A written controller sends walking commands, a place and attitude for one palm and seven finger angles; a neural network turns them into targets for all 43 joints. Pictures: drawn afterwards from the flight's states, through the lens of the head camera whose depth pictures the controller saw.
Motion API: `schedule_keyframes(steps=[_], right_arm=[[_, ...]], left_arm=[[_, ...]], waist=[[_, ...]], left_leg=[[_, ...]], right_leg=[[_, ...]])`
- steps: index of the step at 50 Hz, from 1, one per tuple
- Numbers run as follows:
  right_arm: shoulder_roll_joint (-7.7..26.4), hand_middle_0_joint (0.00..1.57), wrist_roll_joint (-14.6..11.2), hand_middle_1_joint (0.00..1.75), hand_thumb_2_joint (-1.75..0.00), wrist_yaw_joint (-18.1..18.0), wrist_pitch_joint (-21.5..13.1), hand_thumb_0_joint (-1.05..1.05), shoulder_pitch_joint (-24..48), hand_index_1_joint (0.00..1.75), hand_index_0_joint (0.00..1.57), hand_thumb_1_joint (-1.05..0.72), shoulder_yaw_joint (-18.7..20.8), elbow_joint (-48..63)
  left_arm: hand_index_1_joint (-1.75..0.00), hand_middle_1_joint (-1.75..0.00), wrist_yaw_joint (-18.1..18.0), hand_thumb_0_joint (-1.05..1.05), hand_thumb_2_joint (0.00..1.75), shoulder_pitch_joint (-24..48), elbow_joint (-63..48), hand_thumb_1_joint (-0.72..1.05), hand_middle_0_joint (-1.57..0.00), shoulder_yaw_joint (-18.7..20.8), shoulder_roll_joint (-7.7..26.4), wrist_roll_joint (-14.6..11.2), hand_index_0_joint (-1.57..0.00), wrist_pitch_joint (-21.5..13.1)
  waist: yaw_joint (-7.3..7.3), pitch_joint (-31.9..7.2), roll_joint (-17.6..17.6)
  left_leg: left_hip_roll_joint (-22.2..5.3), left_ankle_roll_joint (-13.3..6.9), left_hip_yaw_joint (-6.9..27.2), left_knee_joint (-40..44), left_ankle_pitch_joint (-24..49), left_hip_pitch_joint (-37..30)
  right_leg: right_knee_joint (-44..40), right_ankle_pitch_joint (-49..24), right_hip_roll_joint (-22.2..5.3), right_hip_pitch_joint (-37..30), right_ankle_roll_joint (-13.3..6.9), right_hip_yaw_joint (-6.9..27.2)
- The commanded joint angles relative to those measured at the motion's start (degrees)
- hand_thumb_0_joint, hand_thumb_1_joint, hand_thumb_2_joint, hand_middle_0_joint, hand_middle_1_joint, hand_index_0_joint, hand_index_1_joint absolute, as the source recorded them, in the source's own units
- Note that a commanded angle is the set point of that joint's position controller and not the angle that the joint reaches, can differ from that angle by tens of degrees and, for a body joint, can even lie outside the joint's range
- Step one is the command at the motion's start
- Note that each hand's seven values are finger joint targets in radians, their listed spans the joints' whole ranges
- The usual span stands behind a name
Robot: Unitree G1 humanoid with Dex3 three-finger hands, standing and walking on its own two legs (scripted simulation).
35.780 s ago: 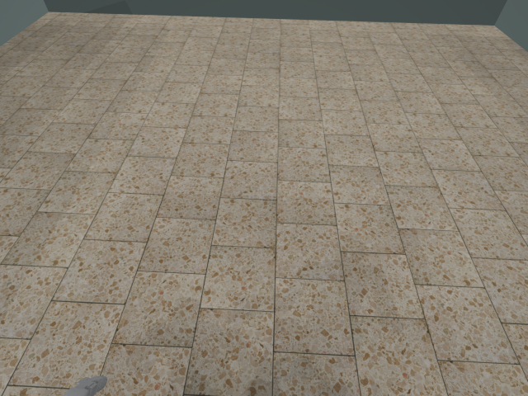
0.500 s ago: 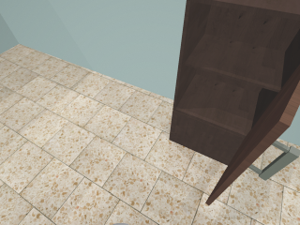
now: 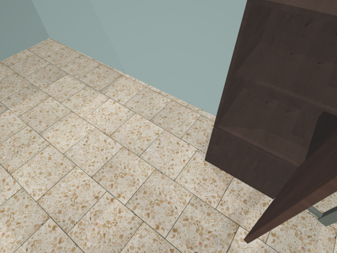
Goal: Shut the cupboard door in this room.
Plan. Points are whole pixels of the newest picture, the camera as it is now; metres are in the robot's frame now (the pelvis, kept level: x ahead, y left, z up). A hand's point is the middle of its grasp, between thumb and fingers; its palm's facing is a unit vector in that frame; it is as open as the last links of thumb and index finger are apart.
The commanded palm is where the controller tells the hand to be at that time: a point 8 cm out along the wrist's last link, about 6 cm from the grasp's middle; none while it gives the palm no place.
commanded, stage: stand and wait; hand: left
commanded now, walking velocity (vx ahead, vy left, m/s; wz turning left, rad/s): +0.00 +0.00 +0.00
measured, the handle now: (334, 203) +0.24 -0.32 +0.05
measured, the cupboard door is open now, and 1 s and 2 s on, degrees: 77 77 77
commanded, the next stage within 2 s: turn or walk to find it in 0.24 s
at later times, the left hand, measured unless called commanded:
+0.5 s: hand out of the picture +0.03 +0.19 -0.18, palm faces +0.07 -0.97 -0.22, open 7.4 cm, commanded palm none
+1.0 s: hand out of the picture +0.02 +0.20 -0.17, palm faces +0.13 -0.96 -0.24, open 7.4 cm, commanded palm none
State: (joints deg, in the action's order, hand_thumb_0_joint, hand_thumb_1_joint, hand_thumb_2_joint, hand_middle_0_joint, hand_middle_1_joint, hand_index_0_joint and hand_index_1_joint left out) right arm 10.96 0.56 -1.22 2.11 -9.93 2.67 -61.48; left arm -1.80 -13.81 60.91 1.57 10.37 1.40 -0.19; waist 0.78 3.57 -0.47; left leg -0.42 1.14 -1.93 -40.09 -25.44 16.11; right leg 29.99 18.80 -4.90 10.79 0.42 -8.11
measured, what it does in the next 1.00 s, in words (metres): stands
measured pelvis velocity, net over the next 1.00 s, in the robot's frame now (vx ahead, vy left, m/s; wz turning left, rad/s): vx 0.01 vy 0.01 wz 0.10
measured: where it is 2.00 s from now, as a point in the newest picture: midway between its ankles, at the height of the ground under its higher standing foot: outside the picture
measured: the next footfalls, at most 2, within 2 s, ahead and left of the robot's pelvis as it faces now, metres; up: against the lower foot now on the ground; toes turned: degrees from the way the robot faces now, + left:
right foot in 1.50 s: +0.06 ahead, -0.13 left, +0.00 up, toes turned +13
left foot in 2.00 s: -0.03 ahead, +0.07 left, +0.00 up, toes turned +27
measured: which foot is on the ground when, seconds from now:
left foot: down 0.00-1.00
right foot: down 0.00-1.00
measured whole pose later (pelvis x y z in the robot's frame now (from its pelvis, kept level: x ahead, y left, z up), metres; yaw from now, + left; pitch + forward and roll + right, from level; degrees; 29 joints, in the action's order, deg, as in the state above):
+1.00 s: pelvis +0.01 +0.01 +0.00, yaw +6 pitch +0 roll +0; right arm 9.7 0.8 -1.5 1.2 -12.6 1.7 -62.5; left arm -2.0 -12.4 60.9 2.1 11.1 0.7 0.8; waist 0.0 4.0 0.2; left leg 0.0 0.2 0.6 -30.0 -16.5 13.1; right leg 28.9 19.0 -4.7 9.0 1.4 -8.7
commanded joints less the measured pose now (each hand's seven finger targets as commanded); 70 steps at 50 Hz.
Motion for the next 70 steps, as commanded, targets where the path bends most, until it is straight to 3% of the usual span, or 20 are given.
schedule_keyframes(steps=[1, 3, 5, 6, 7, 9, 14, 17, 19, 22, 26, 46, 55, 56, 57, 58, 59, 61, 66, 70], right_arm=[[2.4, 0.2, -0.5, 0.3, -0.9, 0.6, -1.4, 0.0, -0.7, 0.3, 0.2, -0.9, 0.6, 3.6], [2.7, 0.2, -0.2, 0.3, -0.9, 0.7, -2.3, 0.0, -4.3, 0.3, 0.2, -0.9, 0.4, 1.9], [9.4, 0.2, 0.3, 0.3, -0.9, -0.1, -3.3, 0.0, -6.3, 0.3, 0.2, -0.9, 1.6, 1.7], [9.5, 0.2, 0.2, 0.3, -0.9, -0.3, -3.0, 0.0, -5.0, 0.3, 0.2, -0.9, 1.5, 1.5], [9.0, 0.2, 0.4, 0.3, -0.9, -0.5, -3.0, 0.0, -3.5, 0.3, 0.2, -0.9, 1.3, 1.3], [7.8, 0.2, 0.5, 0.3, -0.9, -1.0, -3.0, 0.0, -1.5, 0.3, 0.2, -0.9, 0.9, 1.5], [6.6, 0.2, -0.3, 0.3, -0.9, -1.0, -2.9, 0.0, -2.8, 0.3, 0.2, -0.9, 0.8, 0.5], [3.8, 0.2, -0.8, 0.3, -0.9, -0.1, -2.7, 0.0, -3.4, 0.3, 0.2, -0.9, 0.5, 1.6], [3.1, 0.2, -0.2, 0.3, -0.9, -0.2, -1.7, 0.0, -2.4, 0.3, 0.2, -0.9, 0.5, 1.2], [2.9, 0.2, 0.0, 0.3, -0.9, -0.1, -2.2, 0.0, -5.1, 0.3, 0.2, -0.9, 0.0, -0.1], [4.9, 0.2, -0.2, 0.3, -0.9, -0.6, -3.3, 0.0, -4.7, 0.3, 0.2, -0.9, -0.1, -1.2], [5.8, 0.2, -0.1, 0.3, -0.9, -0.6, -2.2, 0.0, -4.3, 0.3, 0.2, -0.9, 0.4, 1.3], [5.3, 0.2, 0.3, 0.3, -0.9, 0.6, -0.9, 0.0, -3.9, 0.3, 0.2, -0.9, 1.6, 5.4], [6.3, 0.2, 0.4, 0.3, -0.9, 0.7, -1.0, 0.0, -5.0, 0.3, 0.2, -0.9, 1.8, 5.5], [8.4, 0.2, 0.8, 0.3, -0.9, 0.8, -1.2, 0.0, -5.8, 0.3, 0.2, -0.9, 2.1, 5.8], [11.6, 0.2, 1.1, 0.3, -0.9, 0.4, -1.6, 0.0, -7.4, 0.3, 0.2, -0.9, 2.8, 6.0], [13.0, 0.2, 0.9, 0.3, -0.9, -0.4, -1.7, 0.0, -9.7, 0.3, 0.2, -0.9, 3.3, 4.9], [12.1, 0.2, 0.7, 0.3, -0.9, -0.9, -1.9, 0.0, -8.5, 0.3, 0.2, -0.9, 3.0, 5.5], [11.0, 0.2, 0.8, 0.3, -0.9, -1.1, -1.9, 0.0, -5.7, 0.3, 0.2, -0.9, 2.7, 6.6], [10.5, 0.2, 1.0, 0.3, -0.9, -0.8, -1.6, 0.0, -5.2, 0.3, 0.2, -0.9, 2.5, 5.8]], left_arm=[[-0.3, -0.3, -0.5, 0.0, 0.9, -2.7, -1.9, 0.9, -0.2, 2.5, 10.2, 0.3, -0.2, -0.2], [-0.3, -0.3, -0.5, 0.0, 0.9, -2.2, -2.0, 0.9, -0.2, 2.3, 10.2, -0.4, -0.2, -0.1], [-0.3, -0.3, -0.2, 0.0, 0.9, -3.6, -3.1, 0.9, -0.2, 1.3, 5.5, -1.3, -0.2, 0.4], [-0.3, -0.3, -0.2, 0.0, 0.9, -2.2, -2.6, 0.9, -0.2, 0.8, 5.2, -1.2, -0.2, 0.4], [-0.3, -0.3, -0.1, 0.0, 0.9, -1.2, -2.6, 0.9, -0.2, 0.8, 4.9, -0.9, -0.2, 0.8], [-0.3, -0.3, 0.1, 0.0, 0.9, -0.5, -1.5, 0.9, -0.2, 0.7, 4.7, -0.5, -0.2, 1.5], [-0.3, -0.3, 0.1, 0.0, 0.9, -5.8, 1.1, 0.9, -0.2, 0.1, 4.5, -0.7, -0.2, -0.1], [-0.3, -0.3, -0.3, 0.0, 0.9, -4.3, 0.3, 0.9, -0.2, 1.0, 10.1, -0.5, -0.2, -0.6], [-0.3, -0.3, -0.3, 0.0, 0.9, -2.6, 0.1, 0.9, -0.2, 1.3, 9.7, -0.5, -0.2, -0.6], [-0.3, -0.3, -0.3, 0.0, 0.9, -1.3, -0.2, 0.9, -0.2, 0.8, 7.7, -0.6, -0.2, -0.4], [-0.3, -0.3, -0.5, 0.0, 0.9, -2.7, 0.2, 0.9, -0.2, 0.4, 5.9, -0.9, -0.2, -0.3], [-0.3, -0.3, -0.5, 0.0, 0.9, -3.0, -1.0, 0.9, -0.2, 1.9, 7.9, -0.7, -0.2, 0.5], [-0.3, -0.3, -0.4, 0.0, 0.9, 1.1, -5.8, 0.9, -0.2, 3.7, 11.6, 0.0, -0.2, 1.2], [-0.3, -0.3, -0.3, 0.0, 0.9, 2.5, -6.4, 0.9, -0.2, 3.8, 11.2, 0.0, -0.2, 1.5], [-0.3, -0.3, -0.1, 0.0, 0.9, 2.1, -7.2, 0.9, -0.2, 3.7, 9.4, -0.3, -0.2, 1.8], [-0.3, -0.3, -0.1, 0.0, 0.9, 3.0, -8.2, 0.9, -0.2, 3.2, 7.3, -0.7, -0.2, 1.9], [-0.3, -0.3, -0.3, 0.0, 0.9, 5.9, -9.0, 0.9, -0.2, 2.9, 7.3, -0.5, -0.2, 2.2], [-0.3, -0.3, 0.0, 0.0, 0.9, 6.4, -9.2, 0.9, -0.2, 3.0, 7.9, -0.2, -0.2, 2.0], [-0.3, -0.3, 0.8, 0.0, 0.9, 4.5, -8.1, 0.9, -0.2, 2.0, 5.9, -0.5, -0.2, 1.6], [-0.3, -0.3, 0.6, 0.0, 0.9, 3.9, -7.8, 0.9, -0.2, 1.3, 4.8, -0.8, -0.2, 1.3]], waist=[[0.24, -0.5, 10.8], [-1.16, -4.5, 7.9], [-1.07, -8.4, -10.5], [-1.2, -7.4, -11.0], [-1.24, -5.0, -10.4], [-0.59, 0.2, -11.1], [0.71, -4.9, -3.4], [-0.39, -4.3, 5.4], [-0.42, -0.4, 13.2], [-1.48, -0.3, 8.5], [-0.03, -2.9, -1.7], [0.2, -1.4, 1.0], [-1.06, -1.4, 8.1], [-1.94, -2.0, 3.7], [-2.2, -1.6, -4.7], [-3.26, -1.3, -14.8], [-4.69, -0.9, -14.9], [-3.23, -1.8, -9.4], [-2.13, -8.0, -5.3], [-2.12, -7.4, -8.9]], left_leg=[[-1.5, 0.5, -0.3, 3.6, 0.0, 4.0], [-1.0, 0.4, -0.8, 16.4, 16.4, -6.3], [-15.0, -6.0, 16.6, 20.2, 37.0, -15.6], [-17.8, -9.9, 17.6, 22.5, 36.6, -12.6], [-17.3, -10.8, 16.7, 24.7, 29.0, -8.7], [-15.8, -10.4, 15.1, 26.0, 24.4, -4.1], [-8.7, -4.7, 6.9, 15.9, 34.2, -9.5], [-2.5, -0.5, 1.7, 11.6, 18.2, -1.1], [-1.8, 0.5, 0.2, 8.5, 11.0, -2.3], [-3.9, -0.1, 1.8, 13.4, 21.1, -5.9], [-7.5, -2.3, 6.0, 16.1, 32.8, -7.3], [-5.8, -2.1, 6.4, 14.2, 28.0, -0.4], [-2.5, -0.7, 2.1, 3.0, 13.7, 2.2], [-4.2, -1.7, 5.6, 7.2, 18.6, 0.6], [-8.3, -4.1, 14.6, 13.5, 22.9, -0.3], [-15.2, -9.1, 29.9, 21.8, 28.2, -3.0], [-17.8, -12.5, 35.1, 25.3, 28.6, -4.6], [-16.8, -13.7, 32.6, 23.4, 27.0, -6.2], [-11.2, -11.6, 22.9, 20.9, 27.7, -12.1], [-10.1, -10.6, 22.0, 21.0, 28.1, -8.7]], right_leg=[[-6.3, -33.5, -13.2, -4.4, -8.0, 8.8], [-0.9, -26.7, -9.6, -1.8, -3.8, 6.2], [7.7, -1.1, -0.9, 8.5, 2.0, 1.5], [12.3, 11.0, 0.1, 7.5, 2.1, 3.9], [14.6, 13.8, -0.3, 6.9, 1.6, 5.2], [15.0, 11.2, -0.9, 7.6, 1.2, 6.6], [-8.6, -10.2, -0.1, -1.4, 1.8, 4.4], [-7.6, -24.6, -10.9, -5.6, -2.6, 11.2], [-10.6, -19.3, -11.5, 0.6, -5.2, 13.0], [-7.4, -18.7, -7.3, 2.2, -2.8, 8.3], [-5.5, -16.2, -2.9, -2.3, 0.2, 5.1], [-4.2, -16.6, -5.1, -5.4, -0.8, 3.6], [-3.8, -12.8, -14.0, 0.8, -5.4, 5.2], [0.2, -9.8, -11.6, 2.7, -3.6, 2.6], [7.6, -3.2, -5.9, 6.4, -0.7, -0.8], [18.4, 9.5, 1.5, 12.0, 2.2, -1.3], [27.7, 17.7, 2.4, 16.2, 1.9, 4.9], [32.6, 13.6, 0.8, 20.4, 1.6, 9.3], [24.7, 9.1, 3.1, 17.3, 2.6, 7.7], [11.7, 8.0, 4.3, 9.2, 2.3, 6.8]])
